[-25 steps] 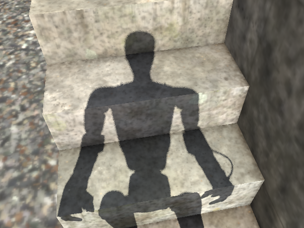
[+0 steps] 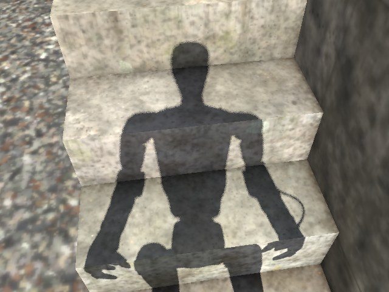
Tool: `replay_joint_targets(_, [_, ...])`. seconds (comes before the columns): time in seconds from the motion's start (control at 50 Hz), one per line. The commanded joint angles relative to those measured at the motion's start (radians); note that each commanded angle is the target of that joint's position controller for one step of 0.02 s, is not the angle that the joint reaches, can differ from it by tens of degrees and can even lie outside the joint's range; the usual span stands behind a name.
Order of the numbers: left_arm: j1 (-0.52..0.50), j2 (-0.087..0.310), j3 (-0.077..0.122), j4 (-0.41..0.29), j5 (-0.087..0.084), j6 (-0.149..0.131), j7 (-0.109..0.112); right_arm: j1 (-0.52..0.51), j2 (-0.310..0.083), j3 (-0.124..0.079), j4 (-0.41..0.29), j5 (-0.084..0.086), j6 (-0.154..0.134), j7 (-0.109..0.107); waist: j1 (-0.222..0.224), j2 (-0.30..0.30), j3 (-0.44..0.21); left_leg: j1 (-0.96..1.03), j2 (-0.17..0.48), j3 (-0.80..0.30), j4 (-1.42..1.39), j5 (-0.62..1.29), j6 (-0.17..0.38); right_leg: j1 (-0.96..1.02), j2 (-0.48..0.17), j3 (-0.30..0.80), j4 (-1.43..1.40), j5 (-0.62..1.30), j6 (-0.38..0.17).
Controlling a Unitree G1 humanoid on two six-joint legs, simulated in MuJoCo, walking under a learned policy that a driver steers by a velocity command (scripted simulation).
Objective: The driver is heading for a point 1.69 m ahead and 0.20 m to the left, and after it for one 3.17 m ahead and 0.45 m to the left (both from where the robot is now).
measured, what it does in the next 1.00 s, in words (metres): stands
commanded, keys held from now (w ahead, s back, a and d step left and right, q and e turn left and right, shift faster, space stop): w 1.00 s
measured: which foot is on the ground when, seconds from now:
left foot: down 0.00-1.00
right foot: down 0.00-1.00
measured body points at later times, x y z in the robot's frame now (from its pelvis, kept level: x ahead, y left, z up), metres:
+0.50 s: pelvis +0.00 +0.00 +0.00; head +0.02 +0.00 +0.45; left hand +0.09 +0.26 -0.14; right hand +0.11 -0.24 -0.13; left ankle -0.02 +0.07 -0.75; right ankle -0.04 -0.16 -0.75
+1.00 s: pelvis +0.00 +0.00 +0.00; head +0.01 +0.00 +0.45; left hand +0.08 +0.26 -0.14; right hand +0.10 -0.24 -0.14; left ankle -0.02 +0.07 -0.75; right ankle -0.04 -0.16 -0.75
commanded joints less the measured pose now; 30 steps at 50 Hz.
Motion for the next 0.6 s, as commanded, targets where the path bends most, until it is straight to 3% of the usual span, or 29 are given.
replay_joint_targets(0.02, [-0.001,0.111,0.023,-0.046,0.0,-0.011,0.003,0.001,-0.1,-0.022,-0.045,0.002,-0.013,-0.004,-0.001,-0.014,-0.025,0.008,0.168,-0.124,-0.035,0.209,0.0,-0.004,-0.06,0.048,-0.038,0.115,-0.057])
replay_joint_targets(0.42, [-0.016,0.103,0.022,-0.035,0.0,-0.011,0.001,0.0,-0.099,-0.017,-0.033,0.007,-0.022,-0.007,0.001,-0.004,-0.044,0.019,0.178,-0.128,-0.022,0.314,-0.008,0.012,-0.053,0.035,-0.031,0.134,-0.046])
replay_joint_targets(0.48, [-0.007,0.104,0.023,-0.032,-0.001,-0.011,-0.002,-0.002,-0.095,-0.015,-0.038,0.004,-0.013,0.007,-0.004,0.004,-0.051,0.039,0.18,-0.127,-0.01,0.358,0.001,-0.006,-0.05,0.023,-0.014,0.123,-0.045])
replay_joint_targets(0.6, [-0.009,0.106,0.022,-0.03,0.0,-0.01,-0.003,-0.006,-0.097,-0.013,-0.037,0.003,-0.012,0.005,-0.005,-0.002,-0.044,0.028,0.178,-0.129,-0.015,0.328,0.001,-0.003,-0.051,0.025,-0.016,0.12,-0.042])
